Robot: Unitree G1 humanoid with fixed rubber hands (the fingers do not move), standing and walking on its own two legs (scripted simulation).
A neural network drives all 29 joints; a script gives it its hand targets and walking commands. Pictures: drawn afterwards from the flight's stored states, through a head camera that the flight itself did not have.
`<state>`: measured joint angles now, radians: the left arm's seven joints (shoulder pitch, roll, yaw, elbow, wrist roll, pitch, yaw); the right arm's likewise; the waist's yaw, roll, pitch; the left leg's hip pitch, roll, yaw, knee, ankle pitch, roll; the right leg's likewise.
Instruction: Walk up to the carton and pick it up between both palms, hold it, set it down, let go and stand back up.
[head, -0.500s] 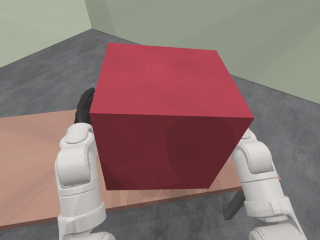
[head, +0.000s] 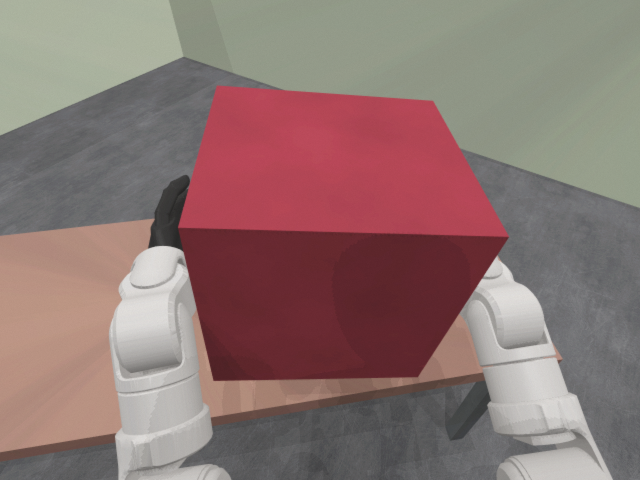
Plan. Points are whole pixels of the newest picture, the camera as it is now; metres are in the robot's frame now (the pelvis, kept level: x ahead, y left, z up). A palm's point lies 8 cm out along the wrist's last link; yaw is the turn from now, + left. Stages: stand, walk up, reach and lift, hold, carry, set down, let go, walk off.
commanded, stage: set down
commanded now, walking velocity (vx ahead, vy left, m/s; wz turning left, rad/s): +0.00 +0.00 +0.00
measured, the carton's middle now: (323, 240) +0.33 -0.01 +0.18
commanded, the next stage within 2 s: none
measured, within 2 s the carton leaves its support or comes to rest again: neither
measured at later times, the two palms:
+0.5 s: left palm (195, 257) +0.36 +0.14 +0.13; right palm (448, 250) +0.37 -0.18 +0.10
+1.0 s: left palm (205, 267) +0.39 +0.14 +0.08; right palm (435, 257) +0.39 -0.17 +0.06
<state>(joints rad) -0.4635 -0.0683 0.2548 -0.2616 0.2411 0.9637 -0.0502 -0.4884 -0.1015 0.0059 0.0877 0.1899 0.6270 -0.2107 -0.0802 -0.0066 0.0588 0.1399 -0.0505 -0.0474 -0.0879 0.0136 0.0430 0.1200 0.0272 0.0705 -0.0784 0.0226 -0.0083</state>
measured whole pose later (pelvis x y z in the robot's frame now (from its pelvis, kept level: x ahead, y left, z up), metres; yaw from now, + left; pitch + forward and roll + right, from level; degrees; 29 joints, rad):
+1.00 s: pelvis +0.03 +0.00 +0.00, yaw +1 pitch +7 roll +0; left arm -0.35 -0.13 0.25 0.03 0.23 0.48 -0.01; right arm -0.41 -0.05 -0.08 0.35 -0.02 0.18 -0.09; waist -0.06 0.03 0.00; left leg -0.03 -0.05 -0.07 -0.09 0.00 0.04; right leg -0.04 0.03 0.05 -0.09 0.00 -0.02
